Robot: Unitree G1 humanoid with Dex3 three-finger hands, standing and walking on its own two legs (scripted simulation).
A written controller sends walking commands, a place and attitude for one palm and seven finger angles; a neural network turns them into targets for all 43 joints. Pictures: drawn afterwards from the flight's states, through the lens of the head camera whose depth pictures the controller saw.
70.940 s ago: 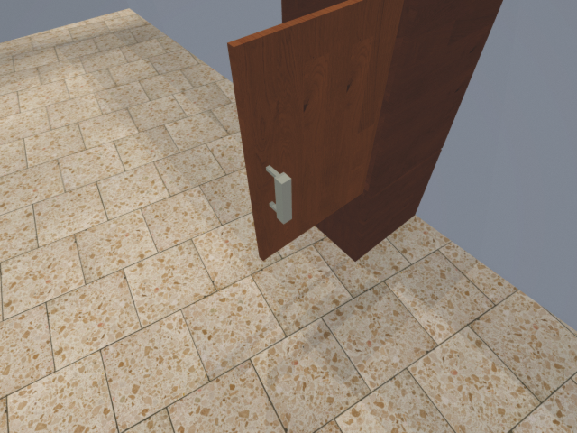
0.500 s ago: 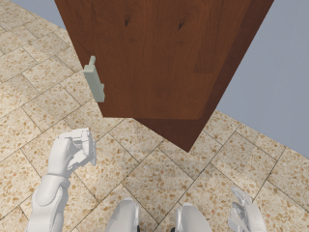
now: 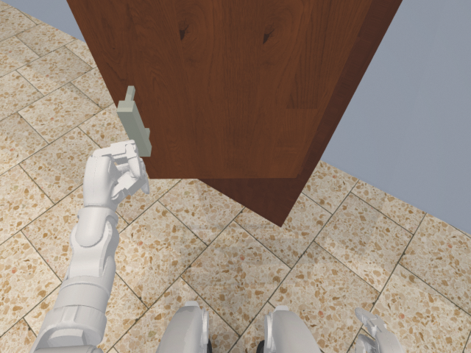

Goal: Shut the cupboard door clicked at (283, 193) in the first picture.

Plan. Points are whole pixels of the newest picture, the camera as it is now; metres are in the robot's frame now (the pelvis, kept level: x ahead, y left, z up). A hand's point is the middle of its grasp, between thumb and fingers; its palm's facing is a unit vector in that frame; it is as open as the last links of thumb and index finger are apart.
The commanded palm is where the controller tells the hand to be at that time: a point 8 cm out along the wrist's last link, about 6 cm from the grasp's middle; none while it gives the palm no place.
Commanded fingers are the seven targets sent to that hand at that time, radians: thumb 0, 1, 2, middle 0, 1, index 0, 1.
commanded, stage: bring the fist close to the handle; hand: left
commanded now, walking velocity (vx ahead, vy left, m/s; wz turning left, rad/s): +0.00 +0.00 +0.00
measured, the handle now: (137, 122) +0.52 +0.20 +0.03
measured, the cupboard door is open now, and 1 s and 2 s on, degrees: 34 30 18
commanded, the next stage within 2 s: push the door shut along its arc in 0.52 s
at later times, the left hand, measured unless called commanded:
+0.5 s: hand (152, 167) +0.41 +0.15 +0.03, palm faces +0.05 -1.00 -0.02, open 3.1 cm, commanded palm +0.39 +0.20 +0.04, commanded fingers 0.00 0.90 0.90 -1.30 -1.50 -1.30 -1.50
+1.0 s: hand (156, 144) +0.46 +0.15 +0.04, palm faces -0.05 -1.00 -0.07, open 3.1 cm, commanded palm +0.45 +0.19 +0.04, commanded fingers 0.00 0.90 0.90 -1.30 -1.50 -1.30 -1.50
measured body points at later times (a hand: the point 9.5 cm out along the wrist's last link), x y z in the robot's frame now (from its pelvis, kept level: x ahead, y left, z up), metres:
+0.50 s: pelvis +0.00 -0.01 +0.01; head +0.11 -0.01 +0.44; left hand +0.41 +0.21 +0.04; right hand +0.07 -0.27 -0.12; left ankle +0.03 +0.10 -0.62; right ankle +0.02 -0.11 -0.62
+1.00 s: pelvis -0.01 -0.01 -0.01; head +0.12 +0.00 +0.42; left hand +0.46 +0.21 +0.05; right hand +0.07 -0.28 -0.13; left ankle +0.03 +0.10 -0.62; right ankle +0.02 -0.11 -0.62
